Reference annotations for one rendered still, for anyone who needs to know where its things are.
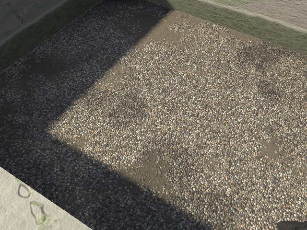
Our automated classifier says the right robot hand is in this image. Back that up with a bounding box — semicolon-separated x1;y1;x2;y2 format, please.
277;220;307;230

